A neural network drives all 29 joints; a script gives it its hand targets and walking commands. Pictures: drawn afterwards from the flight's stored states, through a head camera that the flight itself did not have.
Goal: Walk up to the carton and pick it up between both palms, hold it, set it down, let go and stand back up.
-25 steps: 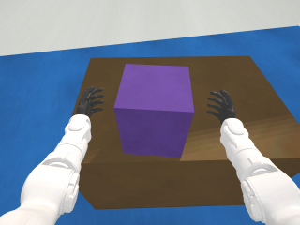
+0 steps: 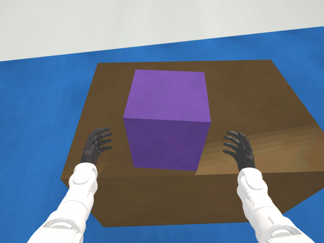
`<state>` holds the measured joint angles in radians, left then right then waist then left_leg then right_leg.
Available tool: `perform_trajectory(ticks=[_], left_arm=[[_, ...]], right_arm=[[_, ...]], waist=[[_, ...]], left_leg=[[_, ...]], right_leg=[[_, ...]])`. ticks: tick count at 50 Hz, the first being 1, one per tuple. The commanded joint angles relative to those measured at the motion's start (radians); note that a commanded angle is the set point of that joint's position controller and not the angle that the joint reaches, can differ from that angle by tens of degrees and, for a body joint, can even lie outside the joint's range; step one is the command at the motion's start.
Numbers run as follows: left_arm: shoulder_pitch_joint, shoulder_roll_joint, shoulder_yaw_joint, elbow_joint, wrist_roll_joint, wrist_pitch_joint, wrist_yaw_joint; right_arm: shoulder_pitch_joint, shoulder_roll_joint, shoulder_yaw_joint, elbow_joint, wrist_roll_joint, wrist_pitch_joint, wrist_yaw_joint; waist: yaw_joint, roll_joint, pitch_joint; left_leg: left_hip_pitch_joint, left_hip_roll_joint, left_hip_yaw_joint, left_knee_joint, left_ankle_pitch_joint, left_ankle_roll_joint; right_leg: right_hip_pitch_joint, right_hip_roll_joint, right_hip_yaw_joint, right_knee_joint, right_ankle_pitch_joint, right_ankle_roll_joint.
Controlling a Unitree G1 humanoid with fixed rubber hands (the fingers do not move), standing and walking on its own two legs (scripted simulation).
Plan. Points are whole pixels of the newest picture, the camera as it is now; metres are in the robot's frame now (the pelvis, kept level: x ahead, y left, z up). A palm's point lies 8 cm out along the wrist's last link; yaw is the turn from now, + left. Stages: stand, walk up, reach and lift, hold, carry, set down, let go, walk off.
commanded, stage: set down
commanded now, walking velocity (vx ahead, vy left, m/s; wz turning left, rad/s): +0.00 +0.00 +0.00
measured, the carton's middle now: (167, 122) +0.48 -0.02 -0.01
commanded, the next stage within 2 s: let go in 1.36 s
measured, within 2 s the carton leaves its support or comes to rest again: neither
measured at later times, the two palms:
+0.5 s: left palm (82, 189) +0.28 +0.21 -0.02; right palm (247, 194) +0.25 -0.22 -0.04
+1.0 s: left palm (72, 215) +0.22 +0.22 -0.04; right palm (248, 213) +0.21 -0.21 -0.05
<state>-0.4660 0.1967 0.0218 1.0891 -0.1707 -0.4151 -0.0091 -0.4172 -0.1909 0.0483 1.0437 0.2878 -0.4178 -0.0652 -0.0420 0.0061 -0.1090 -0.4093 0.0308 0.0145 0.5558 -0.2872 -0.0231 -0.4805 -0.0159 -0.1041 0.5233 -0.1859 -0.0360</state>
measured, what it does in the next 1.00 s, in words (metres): stands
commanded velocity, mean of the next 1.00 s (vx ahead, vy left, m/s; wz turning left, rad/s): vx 0.00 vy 0.00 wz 0.00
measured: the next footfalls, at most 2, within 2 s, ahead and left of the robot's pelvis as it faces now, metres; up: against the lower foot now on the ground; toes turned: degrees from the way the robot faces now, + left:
none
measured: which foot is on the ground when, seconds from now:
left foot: down 0.00-1.00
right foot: down 0.00-1.00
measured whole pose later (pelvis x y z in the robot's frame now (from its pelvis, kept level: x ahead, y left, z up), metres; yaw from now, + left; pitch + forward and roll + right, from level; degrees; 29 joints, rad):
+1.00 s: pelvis +0.03 +0.02 +0.01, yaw -2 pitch -5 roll -1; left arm 0.14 0.18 -0.04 0.56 -0.05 -0.06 0.04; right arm 0.09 -0.17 -0.04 0.79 0.07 -0.28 0.02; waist 0.02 0.01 0.05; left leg -0.01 0.04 0.05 0.38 -0.29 -0.01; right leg -0.09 0.00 -0.07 0.34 -0.16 -0.01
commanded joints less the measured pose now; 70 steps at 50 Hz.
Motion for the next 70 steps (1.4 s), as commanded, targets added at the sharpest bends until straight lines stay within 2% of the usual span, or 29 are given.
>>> perform_trajectory(ticks=[1, 2, 3, 4, 5, 6, 7, 8, 9, 10, 11, 12, 13, 16, 21, 22, 27, 31, 33, 37, 39, 41, 42, 44, 48, 55, 64, 68, 70], left_arm=[[-0.339, 0.160, 0.011, -0.169, -0.016, -0.070, 0.000], [-0.069, 0.071, 0.012, -0.203, 0.017, -0.080, 0.005], [-0.188, 0.089, 0.023, -0.218, 0.016, -0.081, 0.003], [-0.022, 0.060, 0.013, -0.194, 0.032, -0.082, 0.002], [-0.307, 0.146, 0.011, -0.268, -0.017, -0.084, 0.007], [-0.043, 0.104, -0.004, -0.254, -0.005, -0.097, 0.012], [0.028, 0.051, 0.009, -0.249, 0.019, -0.084, 0.000], [-0.167, 0.135, 0.020, -0.291, 0.003, -0.081, 0.000], [0.004, 0.077, -0.003, -0.279, 0.003, -0.078, 0.006], [-0.042, 0.089, -0.023, -0.367, -0.017, -0.089, 0.015], [-0.126, 0.090, -0.030, -0.332, -0.026, -0.067, 0.017], [0.038, 0.078, -0.012, -0.306, -0.010, -0.064, 0.012], [-0.030, 0.111, -0.015, -0.384, -0.012, -0.079, 0.020], [0.112, 0.089, -0.030, -0.324, 0.018, -0.046, 0.021], [0.165, 0.102, -0.004, -0.503, 0.003, -0.043, 0.033], [0.270, 0.087, -0.016, -0.366, 0.046, 0.004, 0.022], [0.256, 0.104, -0.013, -0.519, 0.017, 0.049, 0.026], [0.303, 0.094, -0.042, -0.578, 0.034, 0.087, 0.052], [0.391, 0.060, -0.051, -0.504, 0.070, 0.133, 0.033], [0.425, 0.075, -0.031, -0.614, 0.113, 0.192, 0.042], [0.395, 0.075, -0.034, -0.660, 0.087, 0.208, 0.049], [0.458, 0.062, -0.054, -0.573, 0.100, 0.261, 0.047], [0.401, 0.082, -0.039, -0.693, 0.067, 0.254, 0.054], [0.458, 0.055, -0.032, -0.622, 0.104, 0.295, 0.054], [0.515, 0.059, -0.034, -0.706, 0.125, 0.319, 0.054], [0.513, 0.087, -0.032, -0.722, 0.104, 0.394, 0.058], [0.538, 0.088, -0.032, -0.707, 0.138, 0.469, 0.058], [0.569, 0.084, -0.017, -0.660, 0.146, 0.521, 0.046], [0.545, 0.120, 0.003, -0.748, 0.146, 0.518, 0.053]], right_arm=[[-0.358, -0.100, -0.057, -0.168, -0.029, -0.084, 0.002], [-0.093, -0.074, -0.024, -0.146, -0.022, -0.107, 0.009], [-0.205, -0.080, -0.048, -0.140, -0.023, -0.114, 0.013], [-0.049, -0.076, -0.030, -0.101, -0.033, -0.131, 0.015], [-0.324, -0.135, -0.105, -0.211, -0.061, -0.140, 0.010], [-0.098, -0.095, -0.052, -0.179, -0.061, -0.152, 0.012], [-0.033, -0.063, -0.034, -0.159, -0.062, -0.157, 0.013], [-0.223, -0.097, -0.081, -0.236, -0.072, -0.153, 0.008], [-0.057, -0.080, -0.058, -0.204, -0.075, -0.149, 0.018], [-0.111, -0.072, -0.063, -0.278, -0.050, -0.154, 0.025], [-0.162, -0.074, -0.068, -0.251, -0.077, -0.124, 0.031], [-0.004, -0.058, -0.042, -0.223, -0.081, -0.120, 0.030], [-0.057, -0.072, -0.096, -0.245, -0.081, -0.124, 0.031], [0.038, -0.066, -0.087, -0.161, -0.104, -0.112, 0.031], [0.075, -0.097, -0.079, -0.324, -0.079, -0.139, 0.043], [0.142, -0.073, -0.031, -0.204, -0.098, -0.108, 0.048], [0.153, -0.091, -0.070, -0.338, -0.101, -0.086, 0.050], [0.213, -0.083, -0.085, -0.335, -0.108, -0.041, 0.062], [0.301, -0.080, -0.065, -0.248, -0.133, -0.022, 0.063], [0.319, -0.105, -0.101, -0.290, -0.142, 0.007, 0.064], [0.300, -0.094, -0.111, -0.387, -0.169, 0.021, 0.068], [0.323, -0.096, -0.109, -0.325, -0.207, 0.067, 0.074], [0.296, -0.094, -0.122, -0.469, -0.195, 0.062, 0.075], [0.355, -0.083, -0.120, -0.366, -0.213, 0.097, 0.076], [0.422, -0.105, -0.139, -0.372, -0.220, 0.095, 0.076], [0.420, -0.088, -0.137, -0.473, -0.251, 0.150, 0.095], [0.484, -0.061, -0.133, -0.441, -0.276, 0.221, 0.097], [0.482, -0.075, -0.149, -0.443, -0.312, 0.232, 0.092], [0.502, -0.061, -0.149, -0.466, -0.292, 0.231, 0.093]], waist=[[0.001, 0.006, -0.333], [0.010, 0.017, -0.317], [0.003, 0.047, -0.329], [0.001, 0.040, -0.282], [-0.017, 0.030, -0.346], [0.000, 0.003, -0.301], [-0.009, -0.025, -0.283], [0.006, -0.013, -0.322], [-0.003, 0.007, -0.273], [0.008, 0.010, -0.292], [-0.008, -0.019, -0.243], [-0.001, -0.036, -0.203], [0.001, -0.006, -0.235], [-0.006, 0.032, -0.202], [0.030, 0.008, -0.255], [0.027, 0.009, -0.160], [0.034, -0.041, -0.105], [0.039, 0.014, -0.083], [0.023, 0.018, -0.045], [0.046, 0.064, 0.000], [0.041, 0.008, 0.009], [0.042, -0.013, 0.043], [0.052, -0.022, 0.003], [0.067, 0.010, 0.064], [0.057, 0.046, 0.028], [0.066, -0.029, 0.085], [0.068, 0.041, 0.118], [0.056, 0.008, 0.117], [0.064, 0.006, 0.099]], left_leg=[[-0.067, -0.064, -0.009, -0.051, 0.156, -0.013], [0.029, -0.053, -0.026, -0.057, 0.234, -0.028], [-0.006, -0.047, -0.030, -0.037, 0.231, -0.027], [0.046, -0.048, -0.032, -0.043, 0.252, -0.036], [-0.017, -0.048, -0.026, -0.029, 0.195, -0.033], [0.043, -0.052, -0.021, -0.030, 0.240, -0.027], [0.058, -0.052, -0.036, -0.031, 0.273, -0.025], [-0.039, -0.059, -0.018, -0.029, 0.192, -0.008], [-0.005, -0.047, -0.027, -0.059, 0.168, -0.019], [-0.007, -0.047, -0.023, -0.056, 0.173, -0.020], [-0.048, -0.043, -0.022, -0.059, 0.112, -0.004], [-0.032, -0.047, -0.020, -0.077, 0.100, 0.000], [-0.038, -0.052, -0.022, -0.081, 0.094, -0.004], [0.067, -0.043, -0.021, -0.078, 0.156, -0.019], [0.082, -0.046, -0.021, -0.075, 0.281, -0.030], [0.108, -0.049, -0.016, -0.087, 0.282, -0.024], [0.130, -0.042, -0.002, -0.151, 0.228, -0.012], [0.177, -0.037, -0.001, -0.166, 0.265, -0.021], [0.252, -0.040, -0.001, -0.173, 0.326, -0.031], [0.282, -0.029, 0.003, -0.185, 0.372, -0.036], [0.266, -0.028, 0.007, -0.198, 0.321, -0.030], [0.274, -0.026, 0.011, -0.223, 0.276, -0.021], [0.259, -0.030, 0.023, -0.224, 0.283, -0.020], [0.243, -0.024, 0.017, -0.233, 0.287, -0.020], [0.308, -0.019, 0.024, -0.213, 0.418, -0.038], [0.230, -0.016, 0.042, -0.254, 0.235, -0.013], [0.198, -0.013, 0.055, -0.280, 0.163, -0.004], [0.179, -0.009, 0.055, -0.270, 0.149, 0.003], [0.181, -0.013, 0.065, -0.256, 0.186, 0.009]], right_leg=[[0.333, 0.018, 0.102, -0.003, 0.143, 0.020], [0.363, 0.030, 0.091, -0.010, 0.184, 0.013], [0.325, 0.030, 0.088, -0.002, 0.162, 0.005], [0.358, 0.031, 0.091, -0.018, 0.176, 0.000], [0.291, 0.033, 0.084, -0.014, 0.119, 0.007], [0.341, 0.035, 0.084, -0.004, 0.183, 0.009], [0.379, 0.039, 0.088, -0.010, 0.232, 0.010], [0.364, 0.022, 0.110, -0.010, 0.162, 0.017], [0.391, 0.026, 0.095, -0.012, 0.152, 0.002], [0.377, 0.034, 0.098, -0.014, 0.127, 0.003], [0.360, 0.031, 0.105, -0.017, 0.074, 0.003], [0.415, 0.025, 0.110, -0.031, 0.101, 0.005], [0.378, 0.020, 0.108, -0.028, 0.067, 0.009], [0.371, 0.032, 0.094, -0.057, 0.102, -0.003], [0.469, 0.032, 0.106, -0.050, 0.241, 0.002], [0.467, 0.035, 0.104, -0.069, 0.245, -0.006], [0.514, 0.026, 0.101, -0.124, 0.195, 0.008], [0.506, 0.030, 0.104, -0.131, 0.198, -0.005], [0.526, 0.032, 0.089, -0.153, 0.243, -0.014], [0.510, 0.040, 0.082, -0.171, 0.214, -0.025], [0.499, 0.043, 0.083, -0.183, 0.186, -0.016], [0.512, 0.044, 0.086, -0.193, 0.159, -0.019], [0.530, 0.037, 0.084, -0.184, 0.180, -0.010], [0.506, 0.036, 0.091, -0.190, 0.153, -0.015], [0.516, 0.045, 0.081, -0.195, 0.226, -0.020], [0.520, 0.037, 0.093, -0.204, 0.125, -0.010], [0.523, 0.017, 0.106, -0.217, 0.052, -0.011], [0.524, 0.019, 0.097, -0.203, 0.059, -0.006], [0.548, 0.018, 0.101, -0.192, 0.083, -0.005]])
